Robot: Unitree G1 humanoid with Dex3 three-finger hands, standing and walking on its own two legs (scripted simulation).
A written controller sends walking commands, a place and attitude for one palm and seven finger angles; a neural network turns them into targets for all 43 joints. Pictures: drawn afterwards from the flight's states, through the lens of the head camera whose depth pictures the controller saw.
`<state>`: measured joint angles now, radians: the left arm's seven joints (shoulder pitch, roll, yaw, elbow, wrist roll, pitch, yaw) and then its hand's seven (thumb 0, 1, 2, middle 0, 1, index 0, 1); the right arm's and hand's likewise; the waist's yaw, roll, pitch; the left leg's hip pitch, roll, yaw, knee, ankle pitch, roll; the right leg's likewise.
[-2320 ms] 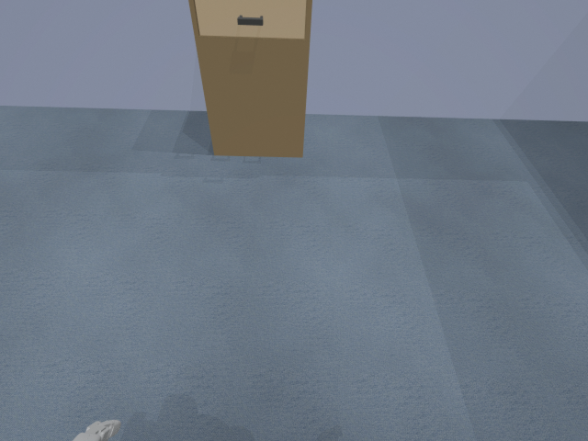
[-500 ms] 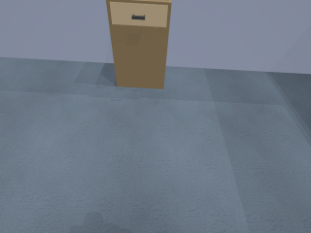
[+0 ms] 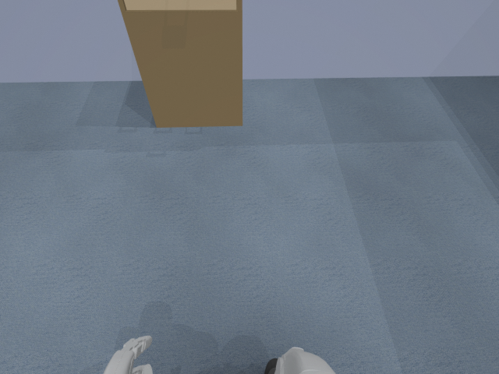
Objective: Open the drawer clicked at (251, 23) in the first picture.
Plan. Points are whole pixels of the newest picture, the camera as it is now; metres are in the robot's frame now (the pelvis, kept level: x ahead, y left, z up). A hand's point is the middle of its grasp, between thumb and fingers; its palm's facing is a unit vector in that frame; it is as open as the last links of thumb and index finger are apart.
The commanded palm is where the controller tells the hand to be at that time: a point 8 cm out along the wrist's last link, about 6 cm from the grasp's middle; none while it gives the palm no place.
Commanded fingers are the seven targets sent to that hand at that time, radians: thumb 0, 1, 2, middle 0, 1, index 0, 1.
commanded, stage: walk to a spot facing it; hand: left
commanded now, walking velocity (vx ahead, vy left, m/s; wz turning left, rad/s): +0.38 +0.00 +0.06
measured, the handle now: out of the picture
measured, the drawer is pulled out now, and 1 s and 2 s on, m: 0.00 0.00 0.00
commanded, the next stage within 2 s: take the last steps up to it in 1.12 s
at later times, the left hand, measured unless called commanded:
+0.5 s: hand out of the picture +0.14 +0.20 -0.16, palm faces +0.14 -0.98 -0.14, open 7.4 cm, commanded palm none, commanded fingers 0.00 0.90 0.90 -0.20 -0.30 -0.20 -0.30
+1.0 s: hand (184, 187) +0.53 +0.17 -0.13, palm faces +0.01 -0.97 -0.23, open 7.3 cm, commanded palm none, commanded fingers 0.00 0.90 0.90 -0.20 -0.30 -0.20 -0.30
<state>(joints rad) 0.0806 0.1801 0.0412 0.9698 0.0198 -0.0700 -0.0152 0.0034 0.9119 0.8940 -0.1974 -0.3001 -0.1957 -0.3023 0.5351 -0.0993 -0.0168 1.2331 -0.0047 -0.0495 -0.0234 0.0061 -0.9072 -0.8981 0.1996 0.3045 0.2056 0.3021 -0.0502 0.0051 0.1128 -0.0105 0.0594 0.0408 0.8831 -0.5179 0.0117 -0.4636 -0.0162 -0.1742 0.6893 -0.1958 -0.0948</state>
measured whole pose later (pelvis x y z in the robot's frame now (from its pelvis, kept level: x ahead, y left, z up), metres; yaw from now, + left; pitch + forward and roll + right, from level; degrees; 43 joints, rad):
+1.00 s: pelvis +0.44 -0.02 +0.02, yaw +0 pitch -2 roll +1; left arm 0.17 0.18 0.05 1.01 0.02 -0.06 -0.01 0.00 0.92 0.89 -0.20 -0.30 -0.20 -0.30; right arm 0.36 -0.17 -0.05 1.15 -0.02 -0.01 0.01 0.01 -0.91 -0.90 0.20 0.30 0.20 0.30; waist -0.03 0.03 0.07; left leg -0.34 0.11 0.07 1.19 -0.38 0.01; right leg -0.33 -0.07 -0.17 0.61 -0.25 -0.05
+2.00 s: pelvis +0.77 -0.01 +0.03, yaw +4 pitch -1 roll +0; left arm 0.22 0.15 0.06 1.02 0.01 -0.05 0.01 -0.01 0.94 0.89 -0.20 -0.30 -0.20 -0.30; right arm 0.36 -0.17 -0.05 1.13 -0.03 0.00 0.01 0.01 -0.91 -0.90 0.20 0.30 0.20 0.30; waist -0.02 0.04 0.05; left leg -0.36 0.10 0.10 1.07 -0.41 0.01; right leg -0.26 -0.04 -0.15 0.52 -0.24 -0.04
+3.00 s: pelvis +0.88 -0.05 +0.04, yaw +5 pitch +1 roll +3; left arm 0.21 0.15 0.04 0.98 0.02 0.02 0.03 0.00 0.91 0.89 -0.20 -0.30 -0.20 -0.30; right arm 0.25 -0.24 -0.07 1.05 -0.03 0.08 0.00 0.00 -0.91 -0.90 0.19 0.30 0.20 0.30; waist 0.02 0.02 0.05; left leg -0.37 0.02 -0.01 0.97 -0.34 -0.04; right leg -0.26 -0.05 -0.09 0.43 -0.18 -0.05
